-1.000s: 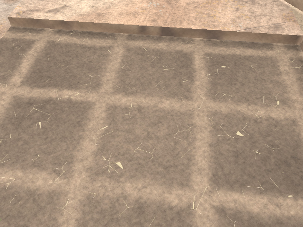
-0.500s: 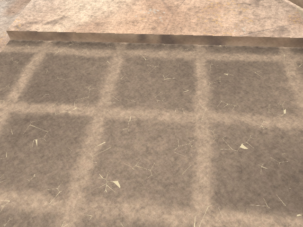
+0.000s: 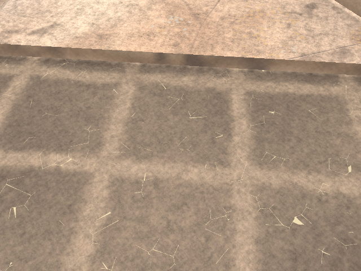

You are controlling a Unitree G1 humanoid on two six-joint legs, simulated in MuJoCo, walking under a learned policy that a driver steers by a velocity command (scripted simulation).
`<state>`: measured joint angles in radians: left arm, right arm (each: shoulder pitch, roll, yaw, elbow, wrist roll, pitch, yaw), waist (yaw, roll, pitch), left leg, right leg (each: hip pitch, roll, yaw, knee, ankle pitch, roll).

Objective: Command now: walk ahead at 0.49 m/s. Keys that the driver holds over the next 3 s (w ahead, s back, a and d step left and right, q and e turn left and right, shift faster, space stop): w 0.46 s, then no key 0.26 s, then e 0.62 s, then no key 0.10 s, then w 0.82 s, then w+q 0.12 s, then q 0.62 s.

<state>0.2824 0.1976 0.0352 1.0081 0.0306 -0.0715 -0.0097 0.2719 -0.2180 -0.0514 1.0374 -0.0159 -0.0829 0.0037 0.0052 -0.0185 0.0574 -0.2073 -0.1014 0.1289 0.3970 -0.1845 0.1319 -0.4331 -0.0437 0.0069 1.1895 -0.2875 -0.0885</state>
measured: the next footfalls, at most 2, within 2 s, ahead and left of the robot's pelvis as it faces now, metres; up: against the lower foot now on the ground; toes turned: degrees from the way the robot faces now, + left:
right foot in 0.38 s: +0.39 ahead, -0.10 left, +0.00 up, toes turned -4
left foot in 0.84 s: +0.55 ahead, +0.06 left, +0.00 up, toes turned +2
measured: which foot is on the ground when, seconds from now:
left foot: down 0.00-0.38, up 0.40-0.82, down 0.84-1.00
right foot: up 0.00-0.36, down 0.38-0.86, up 0.88-1.00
